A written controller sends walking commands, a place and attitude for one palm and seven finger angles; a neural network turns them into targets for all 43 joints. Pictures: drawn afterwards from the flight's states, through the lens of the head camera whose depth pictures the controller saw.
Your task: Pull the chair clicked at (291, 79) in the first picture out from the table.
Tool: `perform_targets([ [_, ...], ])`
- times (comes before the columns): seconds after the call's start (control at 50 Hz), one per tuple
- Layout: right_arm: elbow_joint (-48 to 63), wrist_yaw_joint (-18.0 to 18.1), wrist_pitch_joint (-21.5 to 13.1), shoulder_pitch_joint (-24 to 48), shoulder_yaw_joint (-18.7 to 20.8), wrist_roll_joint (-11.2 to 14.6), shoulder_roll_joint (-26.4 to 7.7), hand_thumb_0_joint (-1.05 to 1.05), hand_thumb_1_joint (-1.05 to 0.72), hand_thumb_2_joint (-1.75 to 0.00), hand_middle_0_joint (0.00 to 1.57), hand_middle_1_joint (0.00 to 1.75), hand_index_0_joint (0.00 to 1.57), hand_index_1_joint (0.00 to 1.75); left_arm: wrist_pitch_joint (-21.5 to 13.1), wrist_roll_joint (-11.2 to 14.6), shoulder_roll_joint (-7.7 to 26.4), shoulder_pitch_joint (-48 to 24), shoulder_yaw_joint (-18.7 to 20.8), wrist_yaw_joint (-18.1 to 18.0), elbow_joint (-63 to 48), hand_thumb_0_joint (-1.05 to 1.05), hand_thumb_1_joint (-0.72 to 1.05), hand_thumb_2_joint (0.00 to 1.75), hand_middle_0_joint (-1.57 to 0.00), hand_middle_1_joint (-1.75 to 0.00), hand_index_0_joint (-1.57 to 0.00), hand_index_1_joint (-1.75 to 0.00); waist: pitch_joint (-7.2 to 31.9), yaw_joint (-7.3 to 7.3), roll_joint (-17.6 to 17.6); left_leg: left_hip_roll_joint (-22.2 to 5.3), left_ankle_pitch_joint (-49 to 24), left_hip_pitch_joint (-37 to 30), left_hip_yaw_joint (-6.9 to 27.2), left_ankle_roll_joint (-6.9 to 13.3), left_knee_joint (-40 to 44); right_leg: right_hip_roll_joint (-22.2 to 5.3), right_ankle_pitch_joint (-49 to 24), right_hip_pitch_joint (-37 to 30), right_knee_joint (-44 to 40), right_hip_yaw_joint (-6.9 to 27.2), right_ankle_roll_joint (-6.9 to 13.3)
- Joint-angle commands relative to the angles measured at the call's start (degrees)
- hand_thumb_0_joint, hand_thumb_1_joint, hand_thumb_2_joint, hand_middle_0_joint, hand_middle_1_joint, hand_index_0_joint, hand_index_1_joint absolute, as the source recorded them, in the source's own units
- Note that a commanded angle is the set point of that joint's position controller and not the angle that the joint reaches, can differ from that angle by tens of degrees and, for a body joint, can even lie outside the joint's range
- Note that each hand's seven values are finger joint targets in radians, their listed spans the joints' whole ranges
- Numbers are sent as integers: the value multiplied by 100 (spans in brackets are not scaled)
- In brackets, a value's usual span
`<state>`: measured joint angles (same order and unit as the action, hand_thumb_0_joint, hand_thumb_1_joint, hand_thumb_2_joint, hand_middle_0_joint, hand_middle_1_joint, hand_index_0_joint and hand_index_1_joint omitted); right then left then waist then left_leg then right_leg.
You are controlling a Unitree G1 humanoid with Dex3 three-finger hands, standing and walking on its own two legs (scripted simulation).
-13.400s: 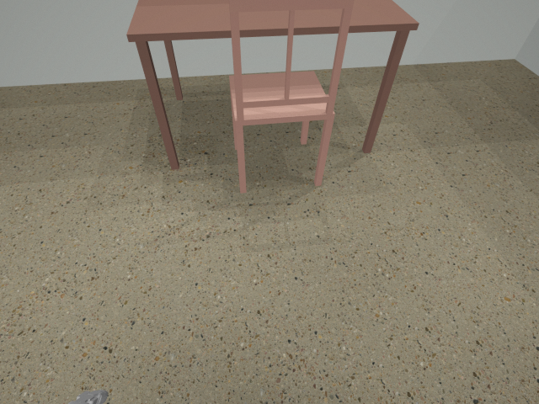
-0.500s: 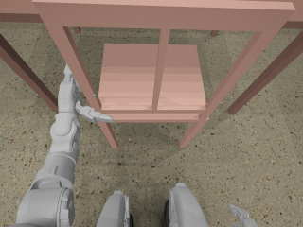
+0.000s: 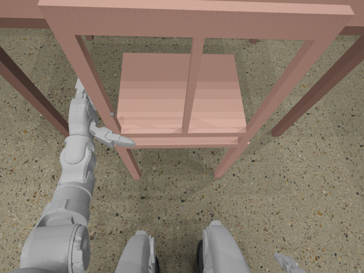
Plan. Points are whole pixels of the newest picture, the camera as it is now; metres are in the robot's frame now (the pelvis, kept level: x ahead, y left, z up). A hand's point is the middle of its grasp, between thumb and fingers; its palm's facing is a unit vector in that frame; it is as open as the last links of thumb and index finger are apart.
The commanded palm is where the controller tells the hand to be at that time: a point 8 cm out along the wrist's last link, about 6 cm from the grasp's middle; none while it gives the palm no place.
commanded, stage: hook a spindle and tug to test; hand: left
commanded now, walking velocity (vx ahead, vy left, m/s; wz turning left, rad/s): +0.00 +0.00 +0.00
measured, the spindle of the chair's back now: (189, 96) +0.48 -0.03 +0.04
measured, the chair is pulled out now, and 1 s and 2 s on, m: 0.00 0.00 0.03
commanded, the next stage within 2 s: step backward, pulling the chair out in 1.56 s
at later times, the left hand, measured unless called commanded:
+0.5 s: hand (111, 114) +0.45 +0.14 +0.02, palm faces +0.02 -1.00 -0.02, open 14.4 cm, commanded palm +0.42 +0.18 +0.02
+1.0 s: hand (110, 113) +0.45 +0.14 +0.02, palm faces +0.02 -1.00 -0.02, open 5.7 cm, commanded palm +0.41 +0.18 +0.02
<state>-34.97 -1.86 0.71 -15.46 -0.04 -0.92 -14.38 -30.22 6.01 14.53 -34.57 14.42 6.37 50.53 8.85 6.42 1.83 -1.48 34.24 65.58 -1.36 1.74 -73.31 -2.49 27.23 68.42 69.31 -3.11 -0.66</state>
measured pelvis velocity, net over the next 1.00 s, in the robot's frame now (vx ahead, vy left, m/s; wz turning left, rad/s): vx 0.01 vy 0.00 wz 0.00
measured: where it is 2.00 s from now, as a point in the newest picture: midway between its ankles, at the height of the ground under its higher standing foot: outside the picture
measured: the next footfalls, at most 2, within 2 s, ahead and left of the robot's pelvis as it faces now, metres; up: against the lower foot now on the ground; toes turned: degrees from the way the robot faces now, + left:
none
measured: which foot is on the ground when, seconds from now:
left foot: down 0.00-1.00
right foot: down 0.00-1.00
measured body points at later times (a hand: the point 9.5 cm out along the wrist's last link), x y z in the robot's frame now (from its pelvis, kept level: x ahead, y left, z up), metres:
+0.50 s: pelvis +0.00 +0.00 +0.00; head +0.14 +0.01 +0.42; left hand +0.44 +0.20 +0.02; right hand +0.08 -0.26 -0.13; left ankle +0.00 +0.10 -0.62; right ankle +0.04 -0.13 -0.62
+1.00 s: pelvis +0.01 +0.00 +0.00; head +0.16 +0.01 +0.43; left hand +0.44 +0.20 +0.02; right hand +0.09 -0.26 -0.12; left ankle +0.00 +0.10 -0.62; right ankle +0.04 -0.13 -0.62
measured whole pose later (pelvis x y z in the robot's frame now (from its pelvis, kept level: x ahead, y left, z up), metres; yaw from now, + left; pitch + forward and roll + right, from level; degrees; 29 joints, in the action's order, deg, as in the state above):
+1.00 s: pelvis +0.01 +0.00 +0.00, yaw +0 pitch +27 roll -3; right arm -35.4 -2.5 1.3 -15.1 0.7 -0.8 -14.2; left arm -29.3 6.7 13.8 -33.1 12.2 4.2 48.0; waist 9.3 5.5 2.0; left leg -1.4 34.7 65.0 -0.6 1.6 -72.8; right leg -2.5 27.8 67.5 68.6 -3.7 -0.6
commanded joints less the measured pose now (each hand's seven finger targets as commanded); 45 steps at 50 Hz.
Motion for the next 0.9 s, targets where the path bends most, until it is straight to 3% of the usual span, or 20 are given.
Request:
perform_targets([
  [0.0, 458, 65, -103, -688, 344, -16, -923, 0, -90, -90, 20, 30, 20, 30, -425, 5, 997, -1823, 176, 2, -1284, 0, -50, 30, -6, -8, -6, -8, 2849, 59, 266, 110, -2615, -1622, 343, -139, 927, 238, -1773, -1949, -573, 90, 234],
  [0.04, 452, 56, -108, -657, 353, -15, -897, 0, -90, -90, 20, 30, 20, 30, -409, 39, 786, -1829, 39, -2, -1291, 0, -50, 30, -6, -8, -6, -8, 2822, 108, 177, 105, -2584, -1645, 347, -137, 906, 240, -1750, -1907, -597, 80, 219],
  [0.1, 453, 69, -114, -650, 361, -19, -913, 0, -90, -90, 20, 30, 20, 30, -431, 16, 824, -1918, 43, -29, -1387, 0, -50, 30, -11, -24, -11, -24, 2899, 102, 218, 111, -2598, -1695, 359, -140, 899, 244, -1735, -1905, -582, 79, 226],
  [0.14, 456, 62, -118, -631, 365, -14, -899, 0, -90, -90, 20, 30, 20, 30, -405, 19, 670, -1832, -71, -39, -1361, 0, -50, 30, -15, -35, -15, -35, 2839, 117, 206, 109, -2578, -1705, 362, -148, 915, 240, -1709, -1863, -600, 71, 223],
  [0.18, 419, 75, -115, -615, 348, -6, -917, 0, -90, -90, 20, 30, 20, 30, -379, 2, 679, -2015, -90, -66, -1223, 0, -50, 30, -18, -46, -18, -46, 2671, 189, 207, 118, -2379, -1589, 357, -130, 890, 246, -1555, -1718, -605, 66, 225],
  [0.2, 395, 78, -108, -626, 350, -13, -925, 0, -90, -90, 20, 30, 20, 30, -397, -40, 810, -2133, -23, -85, -1255, 0, -50, 30, -20, -52, -20, -52, 2697, 165, 228, 120, -2307, -1580, 375, -142, 905, 238, -1479, -1726, -599, 72, 227],
  [0.3, 434, 77, -118, -616, 343, -26, -914, 0, -90, -90, 20, 30, 20, 30, -433, -70, 846, -2105, -8, -71, -1254, 0, -50, 30, -29, -79, -29, -79, 2914, 124, 224, 149, -2325, -1530, 330, -114, 879, 238, -1610, -1950, -599, 121, 232],
  [0.34, 421, 70, -117, -604, 356, -15, -900, 0, -90, -90, 20, 30, 20, 30, -406, -45, 592, -2087, -207, -45, -1230, 0, -50, 30, -32, -90, -32, -90, 2885, 197, 220, 120, -2421, -1668, 359, -130, 875, 240, -1633, -1806, -611, 91, 225],
  [0.4, 405, 62, -120, -631, 363, -19, -919, 0, -90, -90, 20, 30, 20, 30, -403, -27, 634, -2143, -185, -49, -1308, 0, -33, 37, -38, -107, -38, -107, 2917, 162, 314, 116, -2498, -1758, 380, -149, 892, 247, -1618, -1766, -602, 61, 235],
  [0.44, 393, 57, -115, -646, 371, -16, -915, 0, -90, -90, 20, 30, 20, 30, -390, -33, 671, -2012, -145, -56, -1253, 0, -22, 42, -41, -118, -41, -118, 2923, 153, 165, 124, -2438, -1663, 360, -128, 885, 253, -1648, -1896, -636, 91, 230],
  [0.52, 363, 54, -113, -657, 376, -16, -907, 0, -90, -90, 20, 30, 20, 30, -398, -34, 493, -2139, -312, -33, -1193, 0, 0, 52, -48, -140, -48, -140, 2858, 229, 173, 131, -2371, -1628, 360, -112, 872, 259, -1619, -1828, -654, 89, 221],
  [0.54, 352, 59, -110, -664, 377, -19, -926, 0, -90, -90, 20, 30, 20, 30, -417, -45, 649, -2159, -210, -33, -1218, 0, 6, 54, -50, -145, -50, -145, 2870, 189, 188, 131, -2378, -1618, 369, -123, 881, 249, -1623, -1867, -641, 97, 233],
  [0.64, 363, 37, -105, -699, 391, -20, -904, 0, -90, -90, 20, 30, 20, 30, -427, -6, 478, -1968, -329, 20, -1356, 0, 34, 66, -50, -145, -50, -145, 3046, 159, 281, 114, -2761, -1863, 380, -141, 894, 257, -1877, -1919, -620, 59, 245],
  [0.72, 348, 28, -84, -696, 399, -1, -914, 0, -90, -90, 20, 30, 20, 30, -384, 7, 486, -1830, -305, 12, -1218, 0, 56, 76, -50, -145, -50, -145, 2807, 183, 144, 105, -2700, -1749, 366, -133, 900, 269, -1850, -1864, -653, 50, 237],
  [0.74, 347, 23, -84, -686, 386, -3, -893, 0, -90, -90, 20, 30, 20, 30, -391, -19, 358, -2011, -459, 21, -1267, 0, 62, 78, -50, -145, -50, -145, 2788, 232, 209, 113, -2628, -1744, 375, -129, 914, 265, -1784, -1826, -659, 44, 231],
  [0.8, 343, 21, -77, -713, 404, -14, -916, 0, -90, -90, 20, 30, 20, 30, -415, -35, 501, -1954, -329, -15, -1298, 0, 79, 85, -50, -145, -50, -145, 2910, 199, 255, 104, -2737, -1869, 395, -149, 899, 274, -1804, -1789, -638, 32, 242],
  [0.84, 313, 22, -67, -697, 398, -9, -902, 0, -90, -90, 20, 30, 20, 30, -400, -20, 415, -1983, -384, -5, -1220, 0, 90, 90, -50, -145, -50, -145, 2744, 221, 213, 104, -2681, -1793, 380, -147, 900, 270, -1782, -1768, -655, 33, 239],
  [0.88, 343, 25, -78, -704, 408, -11, -894, 0, -90, -90, 20, 30, 20, 30, -403, -6, 332, -1984, -431, 2, -1274, 0, 90, 90, -50, -145, -50, -145, 2837, 230, 223, 111, -2809, -1845, 379, -131, 882, 275, -1882, -1793, -634, 29, 238],
])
